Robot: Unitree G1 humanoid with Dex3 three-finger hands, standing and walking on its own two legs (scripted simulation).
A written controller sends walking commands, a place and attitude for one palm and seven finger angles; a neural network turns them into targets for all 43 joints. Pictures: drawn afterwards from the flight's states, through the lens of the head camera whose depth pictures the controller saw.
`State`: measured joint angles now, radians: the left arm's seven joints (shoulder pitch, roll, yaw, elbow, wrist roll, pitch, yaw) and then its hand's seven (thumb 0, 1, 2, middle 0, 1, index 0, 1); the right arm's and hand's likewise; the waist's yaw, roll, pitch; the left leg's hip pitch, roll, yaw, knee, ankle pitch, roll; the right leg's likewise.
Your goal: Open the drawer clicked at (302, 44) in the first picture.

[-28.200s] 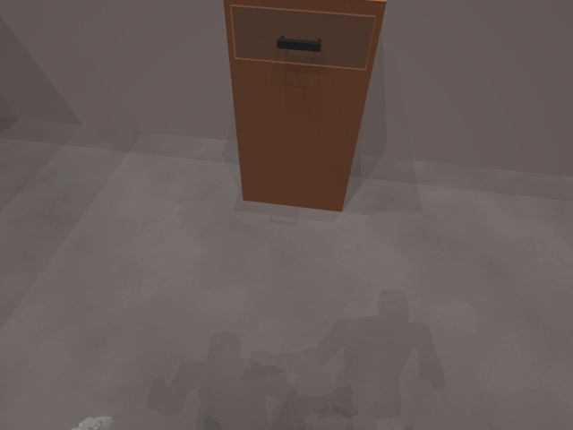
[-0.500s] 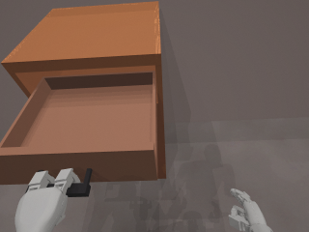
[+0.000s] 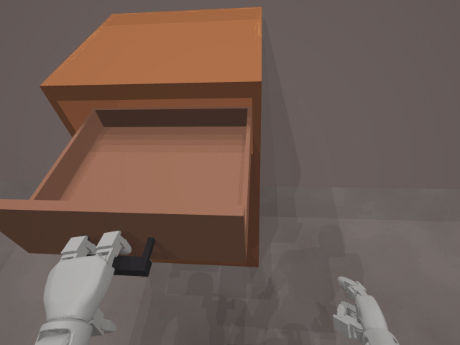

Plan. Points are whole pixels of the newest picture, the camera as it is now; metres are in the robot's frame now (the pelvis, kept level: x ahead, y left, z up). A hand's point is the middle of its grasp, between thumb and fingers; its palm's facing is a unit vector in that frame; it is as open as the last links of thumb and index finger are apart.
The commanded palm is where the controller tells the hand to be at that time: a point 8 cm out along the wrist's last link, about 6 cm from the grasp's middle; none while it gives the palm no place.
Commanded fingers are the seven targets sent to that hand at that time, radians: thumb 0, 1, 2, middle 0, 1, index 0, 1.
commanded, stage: lift the hand off the handle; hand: left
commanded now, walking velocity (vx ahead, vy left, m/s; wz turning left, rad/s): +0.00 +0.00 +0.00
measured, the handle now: (112, 253) +0.24 +0.24 +0.05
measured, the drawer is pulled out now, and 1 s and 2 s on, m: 0.30 0.29 0.29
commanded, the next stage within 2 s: draw the hand back to the body in 1.68 s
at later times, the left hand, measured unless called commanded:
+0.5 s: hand (104, 281) +0.20 +0.24 +0.04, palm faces +0.03 -0.11 -0.99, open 13.6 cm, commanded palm +0.18 +0.24 +0.10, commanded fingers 0.00 -0.50 0.30 -0.30 -1.20 -0.30 -1.20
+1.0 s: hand (84, 261) +0.20 +0.24 +0.10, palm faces +0.08 -0.12 -0.99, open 13.4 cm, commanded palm +0.17 +0.24 +0.17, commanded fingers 0.00 -0.50 0.30 -0.30 -1.20 -0.30 -1.20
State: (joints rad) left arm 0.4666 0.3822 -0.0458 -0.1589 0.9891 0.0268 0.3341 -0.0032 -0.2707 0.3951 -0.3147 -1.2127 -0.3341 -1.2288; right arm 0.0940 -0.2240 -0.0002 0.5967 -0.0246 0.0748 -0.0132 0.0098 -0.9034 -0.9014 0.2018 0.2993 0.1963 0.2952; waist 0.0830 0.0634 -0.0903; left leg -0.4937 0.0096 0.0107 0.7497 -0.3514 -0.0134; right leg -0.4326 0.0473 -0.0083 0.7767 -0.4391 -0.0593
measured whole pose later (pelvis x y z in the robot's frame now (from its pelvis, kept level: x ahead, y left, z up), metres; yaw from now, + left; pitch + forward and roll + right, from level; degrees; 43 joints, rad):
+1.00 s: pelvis +0.00 +0.01 +0.02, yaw +1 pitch +0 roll +0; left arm 0.38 0.44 -0.07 -0.33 0.92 0.11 0.15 0.00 -0.49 0.30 -0.32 -1.20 -0.39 -1.24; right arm 0.07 -0.23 0.02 0.62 0.00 0.08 -0.03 0.01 -0.90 -0.90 0.20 0.30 0.20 0.30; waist 0.11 0.10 -0.04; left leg -0.31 -0.01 0.01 0.58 -0.28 0.00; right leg -0.23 0.03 -0.01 0.58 -0.35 -0.04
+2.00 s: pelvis -0.01 +0.01 +0.03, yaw +1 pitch -3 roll +0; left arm 0.33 0.58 0.09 -0.53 0.75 0.12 -0.06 0.00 -0.49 0.30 -0.32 -1.20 -0.32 -1.20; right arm 0.07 -0.27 0.05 0.59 0.03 0.08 0.02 0.01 -0.90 -0.90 0.20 0.30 0.19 0.29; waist 0.11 0.13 -0.01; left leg -0.22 0.00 -0.01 0.49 -0.22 0.00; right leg -0.14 0.04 -0.02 0.48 -0.30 -0.04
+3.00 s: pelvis +0.02 +0.01 +0.03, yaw +0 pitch -2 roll +0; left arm 0.55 0.36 0.33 -0.58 -0.08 -0.13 0.11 0.00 0.28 0.63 -0.25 -0.69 -0.25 -0.70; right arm 0.17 -0.22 -0.01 0.64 0.02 -0.11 -0.06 0.01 -0.90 -0.90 0.20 0.30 0.20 0.30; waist 0.05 0.07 0.00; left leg -0.17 0.00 0.01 0.47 -0.26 0.00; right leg -0.08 0.04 0.00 0.42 -0.31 -0.04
